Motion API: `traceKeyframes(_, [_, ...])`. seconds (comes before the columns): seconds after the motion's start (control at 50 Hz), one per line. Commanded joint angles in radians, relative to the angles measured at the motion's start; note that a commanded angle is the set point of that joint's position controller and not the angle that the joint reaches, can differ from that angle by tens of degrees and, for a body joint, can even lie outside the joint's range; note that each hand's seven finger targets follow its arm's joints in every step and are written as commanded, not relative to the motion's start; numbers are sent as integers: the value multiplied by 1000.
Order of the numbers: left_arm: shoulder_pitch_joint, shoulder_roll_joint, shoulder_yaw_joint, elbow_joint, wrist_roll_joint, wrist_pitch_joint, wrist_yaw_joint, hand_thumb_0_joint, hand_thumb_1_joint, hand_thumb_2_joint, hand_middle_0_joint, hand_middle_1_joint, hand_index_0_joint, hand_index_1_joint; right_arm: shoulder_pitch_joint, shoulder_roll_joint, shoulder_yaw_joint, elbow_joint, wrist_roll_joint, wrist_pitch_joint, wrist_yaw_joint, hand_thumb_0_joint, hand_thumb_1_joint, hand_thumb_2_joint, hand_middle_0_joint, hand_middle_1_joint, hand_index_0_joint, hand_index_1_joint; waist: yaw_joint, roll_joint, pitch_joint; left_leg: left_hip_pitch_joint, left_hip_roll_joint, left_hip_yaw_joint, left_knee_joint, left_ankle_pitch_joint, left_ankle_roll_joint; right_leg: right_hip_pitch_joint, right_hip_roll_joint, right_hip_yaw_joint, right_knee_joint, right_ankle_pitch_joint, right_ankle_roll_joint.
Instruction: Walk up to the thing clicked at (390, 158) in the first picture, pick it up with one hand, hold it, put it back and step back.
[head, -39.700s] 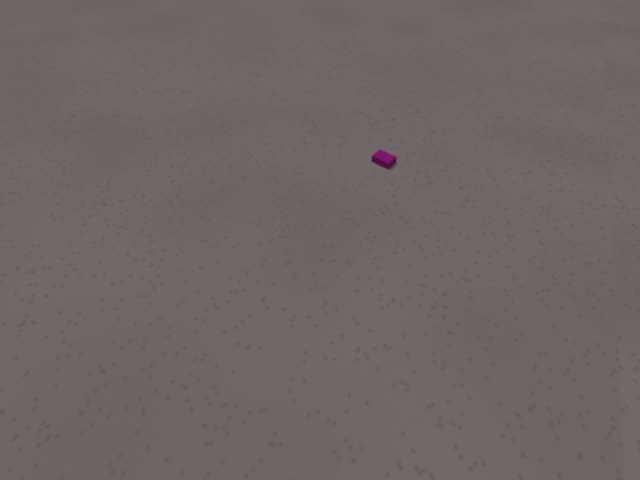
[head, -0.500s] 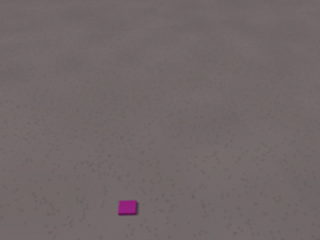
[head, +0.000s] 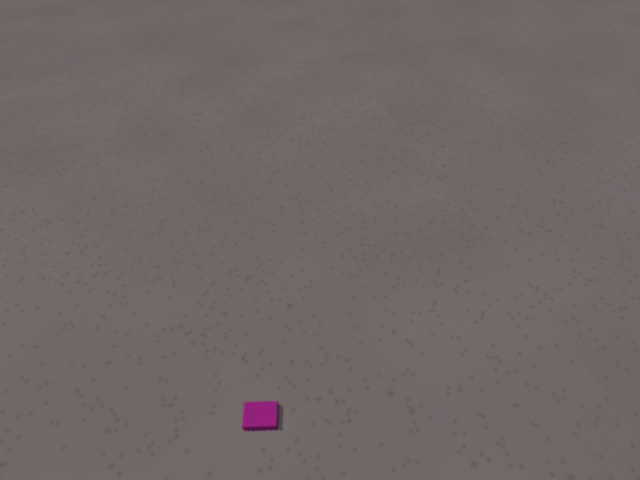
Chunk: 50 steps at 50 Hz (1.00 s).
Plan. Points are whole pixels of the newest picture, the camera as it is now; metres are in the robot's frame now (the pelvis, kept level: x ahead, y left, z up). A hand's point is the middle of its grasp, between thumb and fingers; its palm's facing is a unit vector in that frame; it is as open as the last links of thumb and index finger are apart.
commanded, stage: stand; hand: left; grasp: from above
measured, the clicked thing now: (261, 415) +0.46 +0.23 -0.76
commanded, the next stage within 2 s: step back in 1.50 s
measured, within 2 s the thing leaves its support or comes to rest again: neither
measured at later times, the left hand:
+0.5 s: hand out of the picture +0.10 +0.22 -0.15, palm faces +0.01 -0.95 -0.32, open 7.4 cm
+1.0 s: hand out of the picture +0.10 +0.23 -0.15, palm faces -0.01 -0.94 -0.34, open 7.4 cm
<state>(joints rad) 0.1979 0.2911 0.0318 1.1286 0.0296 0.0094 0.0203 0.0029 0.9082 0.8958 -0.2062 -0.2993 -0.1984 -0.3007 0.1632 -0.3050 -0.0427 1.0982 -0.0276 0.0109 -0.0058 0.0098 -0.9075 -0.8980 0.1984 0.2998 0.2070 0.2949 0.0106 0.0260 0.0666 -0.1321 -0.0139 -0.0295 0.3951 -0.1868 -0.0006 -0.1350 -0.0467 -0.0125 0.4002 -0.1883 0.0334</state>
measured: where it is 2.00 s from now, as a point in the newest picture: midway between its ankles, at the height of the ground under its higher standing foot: outside the picture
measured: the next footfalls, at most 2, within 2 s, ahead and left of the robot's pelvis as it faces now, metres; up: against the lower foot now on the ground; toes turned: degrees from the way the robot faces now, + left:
none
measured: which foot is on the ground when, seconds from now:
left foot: down 0.00-1.00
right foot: down 0.00-1.00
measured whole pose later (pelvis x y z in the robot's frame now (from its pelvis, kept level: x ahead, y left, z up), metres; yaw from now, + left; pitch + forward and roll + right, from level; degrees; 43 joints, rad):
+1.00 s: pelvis +0.02 -0.02 +0.00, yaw -1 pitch -3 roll +0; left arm 0.11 0.32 0.03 1.14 0.01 0.00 0.00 0.00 0.91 0.90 -0.21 -0.30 -0.20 -0.30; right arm 0.12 -0.33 -0.02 1.14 -0.02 0.00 0.00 0.01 -0.91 -0.90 0.20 0.30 0.21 0.29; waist 0.00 0.02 0.06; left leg -0.08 0.02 -0.02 0.32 -0.18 -0.03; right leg -0.10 -0.01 -0.01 0.34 -0.18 0.01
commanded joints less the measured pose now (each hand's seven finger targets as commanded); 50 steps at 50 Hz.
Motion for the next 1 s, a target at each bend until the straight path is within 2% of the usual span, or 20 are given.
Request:
traceKeyframes(0.0, [-39,198,33,-55,-3,-28,15,0,900,900,-200,-300,-200,-301,-31,-177,-25,-53,4,-25,-13,0,-900,-900,200,300,200,300,-4,-45,7,-42,91,-99,-100,-85,30,-41,-68,94,-118,-110,-39])
traceKeyframes(0.12, [-49,198,35,-44,-8,-32,14,0,900,900,-200,-300,-200,-301,-31,-181,-17,-40,7,-31,-15,0,-900,-900,200,300,200,300,-2,-32,-27,-15,103,-89,-92,29,30,6,-72,92,-109,-15,-44])
traceKeyframes(0.22, [-64,201,37,-42,-13,-33,12,0,900,900,-200,-300,-200,-301,-30,-186,-9,-30,10,-37,-20,0,-900,-900,200,300,200,300,-1,-28,-71,22,112,-79,-88,156,23,52,-76,83,-87,149,-45])
traceKeyframes(0.24, [-68,200,36,-41,-14,-32,11,0,900,900,-200,-300,-200,-301,-35,-188,-7,-27,10,-37,-21,0,-900,-900,200,300,200,300,0,-27,-60,21,113,-78,-89,155,22,44,-72,81,-90,143,-42])
traceKeyframes(0.28, [-80,200,38,-40,-14,-32,12,0,900,900,-200,-300,-200,-301,-30,-188,-6,-24,10,-36,-23,0,-900,-900,200,300,200,300,-4,-29,-83,38,118,-72,-78,199,24,61,-76,80,-84,197,-41])
traceKeyframes(0.38, [-94,197,36,-35,-13,-26,10,0,900,900,-200,-300,-200,-301,-41,-192,-3,-18,9,-33,-24,0,-900,-900,200,300,200,300,-3,-35,-37,18,119,-73,-105,140,16,36,-68,75,-103,120,-40])
traceKeyframes(0.46, [-105,197,37,-38,-12,-28,9,0,900,900,-200,-300,-200,-301,-57,-200,-5,-18,8,-36,-24,0,-900,-900,200,300,200,300,1,-22,-61,32,126,-70,-104,167,14,50,-71,77,-100,143,-42])
traceKeyframes(0.5, [-119,213,40,-40,-12,-29,8,0,900,900,-200,-300,-200,-301,-57,-199,-5,-17,8,-36,-23,0,-900,-900,200,300,200,300,-2,-39,-42,18,125,-72,-118,133,11,45,-68,77,-109,102,-41])
traceKeyframes(0.58, [-129,214,39,-44,-13,-33,7,0,900,900,-200,-300,-200,-301,-66,-205,-8,-20,8,-39,-21,0,-900,-900,200,300,200,300,-6,-32,-70,31,127,-67,-109,151,13,57,-72,81,-110,144,-42])
traceKeyframes(0.64, [-132,216,37,-44,-13,-32,5,0,900,900,-200,-300,-200,-301,-76,-209,-7,-19,9,-38,-19,0,-900,-900,200,300,200,300,-2,-24,-55,33,128,-68,-117,116,13,39,-71,84,-120,106,-42])
traceKeyframes(0.74, [-142,226,38,-52,-15,-36,4,0,900,900,-200,-300,-200,-301,-73,-215,-10,-22,11,-41,-18,0,-900,-900,200,300,200,300,-11,-26,-103,63,134,-61,-104,200,14,62,-75,80,-98,193,-46])
traceKeyframes(0.78, [-132,221,34,-44,-15,-34,2,0,900,900,-200,-300,-200,-301,-76,-210,-6,-17,11,-40,-17,0,-900,-900,200,300,200,300,-6,-26,-71,50,134,-67,-116,152,13,40,-69,76,-110,138,-44])
traceKeyframes(0.86, [-141,233,32,-49,-14,-35,2,0,900,900,-200,-300,-200,-301,-72,-215,-8,-16,11,-36,-15,0,-900,-900,200,300,200,300,-12,-39,-62,45,132,-64,-124,122,11,34,-70,84,-120,103,-48])
traceKeyframes(0.94, [-130,235,32,-47,-13,-34,0,0,900,900,-200,-300,-200,-301,-85,-221,-9,-16,10,-35,-13,0,-900,-900,200,300,200,300,-4,-24,-47,23,130,-67,-130,75,14,23,-69,86,-128,64,-46])
traceKeyframes(0.98, [-132,239,31,-48,-15,-38,-1,0,900,900,-200,-300,-200,-300,-75,-222,-9,-18,10,-37,-11,0,-900,-900,200,300,200,300,-11,-31,-76,45,133,-64,-122,116,16,38,-74,90,-119,117,-49])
